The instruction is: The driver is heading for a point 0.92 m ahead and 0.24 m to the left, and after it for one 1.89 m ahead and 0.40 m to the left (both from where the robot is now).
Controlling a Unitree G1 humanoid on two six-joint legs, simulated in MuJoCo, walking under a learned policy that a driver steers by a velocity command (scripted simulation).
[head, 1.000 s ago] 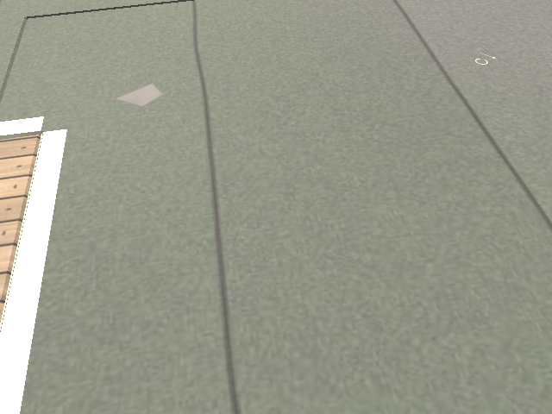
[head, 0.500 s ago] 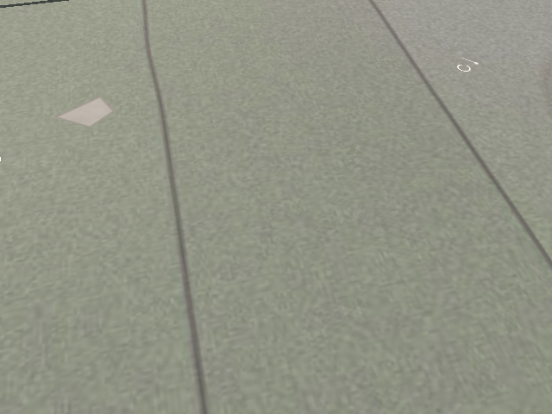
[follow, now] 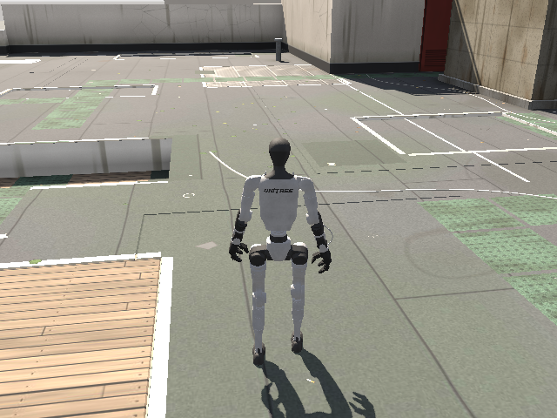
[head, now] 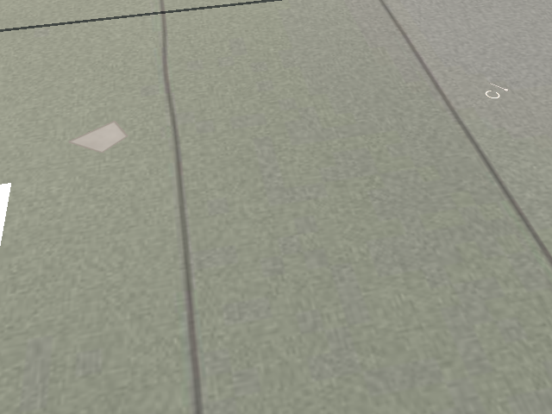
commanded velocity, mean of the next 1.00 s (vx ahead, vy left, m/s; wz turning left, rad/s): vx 0.41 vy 0.00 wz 0.33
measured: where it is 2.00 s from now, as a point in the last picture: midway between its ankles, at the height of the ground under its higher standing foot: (157, 255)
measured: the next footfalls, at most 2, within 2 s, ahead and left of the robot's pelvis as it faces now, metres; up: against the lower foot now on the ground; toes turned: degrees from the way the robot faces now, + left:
left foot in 0.24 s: +0.03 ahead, +0.14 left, +0.00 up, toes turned +10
right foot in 0.74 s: +0.44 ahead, +0.04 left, +0.00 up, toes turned +19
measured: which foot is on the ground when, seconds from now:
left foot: up 0.00-0.22, down 0.24-0.74, up 0.76-1.00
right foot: down 0.00-0.22, up 0.24-0.72, down 0.74-1.00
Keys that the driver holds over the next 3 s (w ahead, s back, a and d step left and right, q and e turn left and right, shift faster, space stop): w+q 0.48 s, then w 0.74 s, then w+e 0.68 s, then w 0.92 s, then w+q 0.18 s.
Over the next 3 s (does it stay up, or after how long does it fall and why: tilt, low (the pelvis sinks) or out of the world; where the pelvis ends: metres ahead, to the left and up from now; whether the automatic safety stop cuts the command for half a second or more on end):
stays up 1.48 0.26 0.01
